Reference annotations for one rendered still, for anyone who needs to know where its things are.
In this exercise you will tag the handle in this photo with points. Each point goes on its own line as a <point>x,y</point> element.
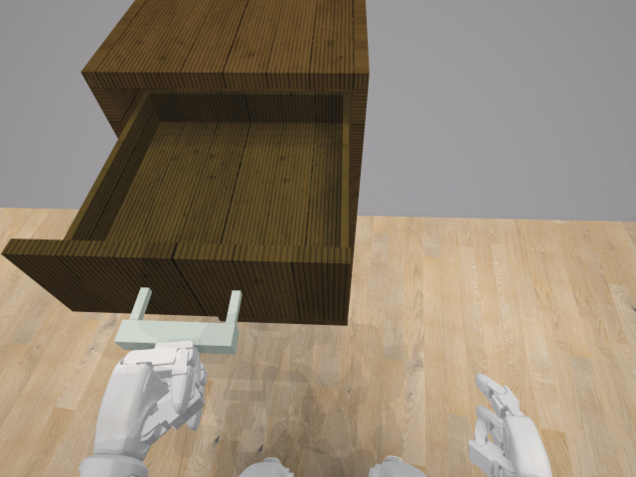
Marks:
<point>209,338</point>

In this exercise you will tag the left robot forearm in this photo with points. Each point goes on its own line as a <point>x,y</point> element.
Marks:
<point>110,465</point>

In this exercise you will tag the drawer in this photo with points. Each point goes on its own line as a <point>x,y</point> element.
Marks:
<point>206,192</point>

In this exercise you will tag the cabinet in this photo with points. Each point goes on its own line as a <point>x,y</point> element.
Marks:
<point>243,45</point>

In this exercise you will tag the right robot hand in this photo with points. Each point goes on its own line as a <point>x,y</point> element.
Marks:
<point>518,450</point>

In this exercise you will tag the left robot hand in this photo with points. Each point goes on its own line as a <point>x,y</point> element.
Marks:
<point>169,377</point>

